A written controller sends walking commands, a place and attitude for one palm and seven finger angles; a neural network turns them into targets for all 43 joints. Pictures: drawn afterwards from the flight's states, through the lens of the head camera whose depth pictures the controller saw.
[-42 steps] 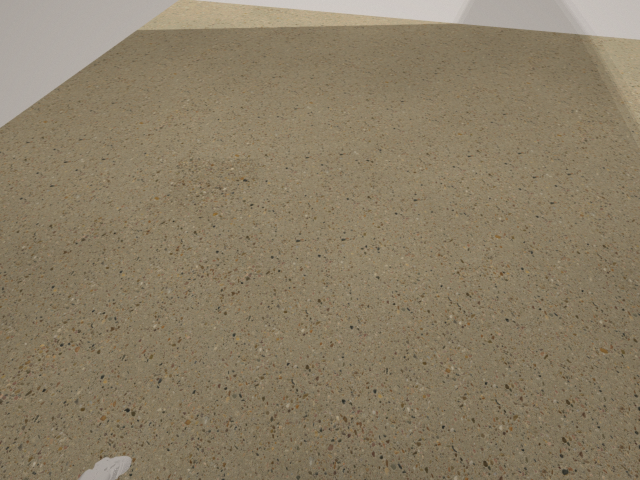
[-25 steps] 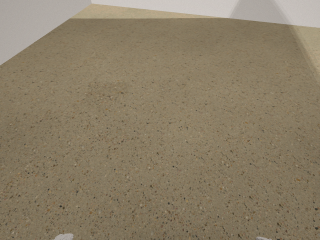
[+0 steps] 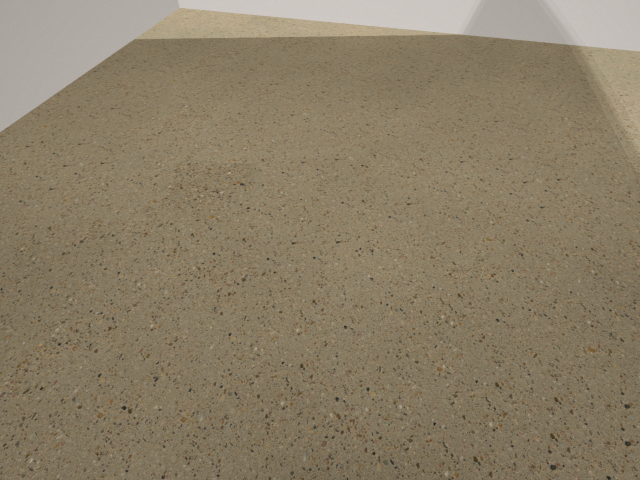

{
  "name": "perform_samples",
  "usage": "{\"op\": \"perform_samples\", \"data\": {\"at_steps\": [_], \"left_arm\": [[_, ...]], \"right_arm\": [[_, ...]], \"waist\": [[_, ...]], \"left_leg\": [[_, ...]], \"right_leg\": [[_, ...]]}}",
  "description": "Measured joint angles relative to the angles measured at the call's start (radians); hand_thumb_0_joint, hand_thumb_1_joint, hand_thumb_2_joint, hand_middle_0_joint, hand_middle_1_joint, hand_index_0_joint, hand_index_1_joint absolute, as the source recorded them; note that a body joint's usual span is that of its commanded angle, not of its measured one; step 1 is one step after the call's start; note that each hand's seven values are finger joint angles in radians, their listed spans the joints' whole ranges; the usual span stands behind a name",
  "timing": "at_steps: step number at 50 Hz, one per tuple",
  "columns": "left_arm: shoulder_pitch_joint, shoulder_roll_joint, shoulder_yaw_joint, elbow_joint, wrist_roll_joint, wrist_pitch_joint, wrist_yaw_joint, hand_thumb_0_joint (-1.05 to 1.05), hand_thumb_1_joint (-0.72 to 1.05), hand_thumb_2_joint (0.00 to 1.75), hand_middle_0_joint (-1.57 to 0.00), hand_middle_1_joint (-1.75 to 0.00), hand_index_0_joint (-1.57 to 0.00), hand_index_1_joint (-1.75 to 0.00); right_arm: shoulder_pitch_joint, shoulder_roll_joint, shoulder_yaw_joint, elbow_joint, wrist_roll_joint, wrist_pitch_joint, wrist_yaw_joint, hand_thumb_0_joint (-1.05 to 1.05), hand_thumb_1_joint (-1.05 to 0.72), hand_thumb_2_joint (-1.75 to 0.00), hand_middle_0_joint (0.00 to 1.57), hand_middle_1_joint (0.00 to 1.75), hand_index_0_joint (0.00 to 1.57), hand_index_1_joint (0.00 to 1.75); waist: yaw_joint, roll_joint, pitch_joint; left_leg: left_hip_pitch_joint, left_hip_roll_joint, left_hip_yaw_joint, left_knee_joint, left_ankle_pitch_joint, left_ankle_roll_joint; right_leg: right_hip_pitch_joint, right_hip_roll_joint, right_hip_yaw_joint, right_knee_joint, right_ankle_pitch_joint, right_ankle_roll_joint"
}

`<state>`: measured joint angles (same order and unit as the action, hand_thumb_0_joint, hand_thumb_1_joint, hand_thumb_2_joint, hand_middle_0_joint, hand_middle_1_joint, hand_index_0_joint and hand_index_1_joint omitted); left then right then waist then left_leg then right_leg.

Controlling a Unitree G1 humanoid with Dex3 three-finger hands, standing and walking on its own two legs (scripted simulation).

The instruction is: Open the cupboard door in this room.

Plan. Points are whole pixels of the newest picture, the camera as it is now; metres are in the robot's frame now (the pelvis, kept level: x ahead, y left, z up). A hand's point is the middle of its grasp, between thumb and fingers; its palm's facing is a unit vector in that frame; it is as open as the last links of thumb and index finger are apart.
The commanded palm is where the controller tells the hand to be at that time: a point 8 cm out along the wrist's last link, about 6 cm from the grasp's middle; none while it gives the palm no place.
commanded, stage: stand and wait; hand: left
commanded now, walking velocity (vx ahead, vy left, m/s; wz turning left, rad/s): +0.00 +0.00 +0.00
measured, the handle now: out of the picture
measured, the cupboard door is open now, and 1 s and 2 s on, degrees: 0 0 0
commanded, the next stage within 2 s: turn or walk to find it in 0.06 s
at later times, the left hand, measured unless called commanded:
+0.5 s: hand out of the picture +0.03 +0.23 -0.19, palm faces +0.08 -0.97 -0.24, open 7.4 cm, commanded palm none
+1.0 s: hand out of the picture -0.07 +0.17 -0.16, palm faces +0.35 -0.89 -0.28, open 7.4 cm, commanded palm none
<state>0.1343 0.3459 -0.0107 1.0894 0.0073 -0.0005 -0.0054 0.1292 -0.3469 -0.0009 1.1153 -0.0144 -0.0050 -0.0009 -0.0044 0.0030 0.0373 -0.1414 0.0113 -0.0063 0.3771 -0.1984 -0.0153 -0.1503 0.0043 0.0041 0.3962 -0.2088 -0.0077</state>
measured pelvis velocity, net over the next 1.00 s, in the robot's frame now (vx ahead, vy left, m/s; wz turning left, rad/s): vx -0.05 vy -0.03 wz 0.37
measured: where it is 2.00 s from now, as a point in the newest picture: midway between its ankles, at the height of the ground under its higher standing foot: outside the picture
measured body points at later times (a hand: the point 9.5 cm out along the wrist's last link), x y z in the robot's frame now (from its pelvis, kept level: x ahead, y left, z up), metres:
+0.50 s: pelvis -0.02 +0.02 -0.02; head +0.01 +0.04 +0.43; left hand +0.02 +0.28 -0.17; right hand +0.05 -0.23 -0.16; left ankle +0.01 +0.13 -0.74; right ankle -0.01 -0.11 -0.72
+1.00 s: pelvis -0.05 -0.03 -0.01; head -0.02 -0.04 +0.44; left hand -0.09 +0.22 -0.14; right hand +0.09 -0.27 -0.16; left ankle -0.11 +0.10 -0.67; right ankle -0.03 -0.13 -0.75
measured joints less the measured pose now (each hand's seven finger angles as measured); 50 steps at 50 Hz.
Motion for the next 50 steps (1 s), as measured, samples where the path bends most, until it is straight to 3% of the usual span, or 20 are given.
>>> {"op": "perform_samples", "data": {"at_steps": [10, 19, 23, 26, 29, 34, 38, 41, 44, 47, 50], "left_arm": [[-0.013, -0.013, 0.005, -0.018, 0.001, 0.008, 0.006, 0.00, 0.90, 0.90, -0.20, -0.30, -0.20, -0.30], [0.026, -0.080, 0.007, -0.092, 0.006, 0.036, 0.023, 0.00, 0.90, 0.90, -0.20, -0.30, -0.20, -0.30], [0.051, -0.094, 0.013, -0.107, 0.007, 0.055, 0.026, 0.00, 0.90, 0.90, -0.20, -0.30, -0.20, -0.30], [0.044, -0.099, 0.021, -0.111, 0.005, 0.063, 0.030, 0.00, 0.90, 0.90, -0.20, -0.30, -0.20, -0.30], [0.039, -0.108, 0.032, -0.125, 0.002, 0.057, 0.028, 0.00, 0.90, 0.90, -0.20, -0.30, -0.20, -0.30], [0.030, -0.125, 0.041, -0.154, -0.004, 0.050, 0.028, 0.00, 0.90, 0.90, -0.20, -0.30, -0.20, -0.30], [0.045, -0.128, 0.044, -0.182, -0.002, 0.030, 0.030, 0.00, 0.90, 0.90, -0.20, -0.30, -0.20, -0.30], [0.061, -0.146, 0.041, -0.180, 0.009, 0.024, 0.035, 0.00, 0.90, 0.90, -0.20, -0.30, -0.20, -0.30], [0.092, -0.152, 0.037, -0.171, 0.012, 0.021, 0.035, 0.00, 0.90, 0.90, -0.20, -0.30, -0.20, -0.30], [0.114, -0.152, 0.035, -0.162, 0.015, 0.019, 0.035, 0.00, 0.90, 0.90, -0.20, -0.30, -0.20, -0.30], [0.129, -0.152, 0.034, -0.157, 0.019, 0.014, 0.033, 0.00, 0.90, 0.90, -0.20, -0.30, -0.20, -0.30]], "right_arm": [[0.007, 0.006, -0.002, -0.014, -0.002, 0.006, 0.002, 0.01, -0.90, -0.89, 0.20, 0.30, 0.20, 0.30], [0.055, 0.071, -0.014, -0.075, -0.003, 0.047, 0.006, 0.01, -0.91, -0.89, 0.20, 0.30, 0.20, 0.30], [0.080, 0.121, -0.018, -0.102, -0.008, 0.044, 0.012, 0.01, -0.91, -0.89, 0.20, 0.30, 0.20, 0.30], [0.099, 0.156, -0.017, -0.121, -0.007, 0.035, 0.005, 0.01, -0.91, -0.89, 0.20, 0.30, 0.20, 0.30], [0.113, 0.172, -0.019, -0.127, -0.009, 0.039, 0.000, 0.01, -0.90, -0.89, 0.20, 0.30, 0.20, 0.30], [0.121, 0.164, -0.036, -0.137, -0.012, 0.049, -0.003, 0.01, -0.90, -0.89, 0.20, 0.30, 0.20, 0.30], [0.127, 0.142, -0.058, -0.154, -0.007, 0.065, 0.002, 0.01, -0.90, -0.89, 0.20, 0.30, 0.20, 0.30], [0.113, 0.111, -0.081, -0.151, -0.010, 0.081, 0.004, 0.01, -0.90, -0.89, 0.20, 0.30, 0.20, 0.30], [0.104, 0.088, -0.094, -0.147, -0.010, 0.085, 0.012, 0.01, -0.91, -0.89, 0.20, 0.30, 0.20, 0.30], [0.097, 0.078, -0.096, -0.148, -0.009, 0.085, 0.015, 0.01, -0.91, -0.89, 0.20, 0.30, 0.20, 0.30], [0.084, 0.077, -0.092, -0.142, -0.007, 0.090, 0.015, 0.01, -0.91, -0.89, 0.20, 0.30, 0.20, 0.30]], "waist": [[-0.008, 0.000, -0.006], [-0.010, 0.003, 0.007], [-0.009, -0.039, 0.019], [-0.017, -0.040, 0.032], [-0.019, -0.023, 0.037], [-0.029, 0.014, 0.031], [-0.025, 0.025, 0.010], [-0.021, 0.049, 0.019], [-0.021, 0.043, 0.015], [-0.021, 0.025, 0.013], [-0.012, 0.005, 0.015]], "left_leg": [[-0.032, -0.008, -0.017, 0.026, 0.001, 0.001], [-0.156, -0.024, -0.053, 0.201, -0.065, 0.009], [-0.176, -0.060, -0.046, 0.231, -0.077, 0.034], [-0.180, -0.068, -0.068, 0.198, -0.046, 0.040], [-0.181, -0.067, -0.101, 0.150, -0.004, 0.035], [-0.200, -0.072, -0.159, 0.106, 0.046, 0.015], [-0.253, -0.092, -0.186, 0.158, 0.027, -0.008], [-0.344, -0.086, -0.132, 0.431, -0.176, -0.011], [-0.396, -0.061, -0.065, 0.672, -0.174, -0.020], [-0.386, -0.028, -0.025, 0.745, -0.158, -0.035], [-0.334, -0.003, -0.004, 0.685, -0.187, -0.043]], "right_leg": [[-0.024, -0.008, -0.017, 0.024, -0.006, 0.003], [-0.100, -0.030, -0.071, 0.147, -0.068, 0.010], [-0.152, -0.063, -0.061, 0.267, -0.156, 0.028], [-0.229, -0.039, -0.028, 0.483, -0.277, 0.036], [-0.257, -0.024, -0.024, 0.557, -0.284, 0.045], [-0.206, -0.008, -0.013, 0.426, -0.276, 0.048], [-0.094, -0.010, -0.011, 0.152, -0.152, 0.029], [-0.088, -0.014, -0.046, 0.171, -0.119, -0.009], [-0.056, -0.035, -0.071, 0.141, -0.109, -0.015], [-0.039, -0.057, -0.097, 0.123, -0.102, -0.015], [-0.040, -0.078, -0.122, 0.121, -0.102, -0.011]]}}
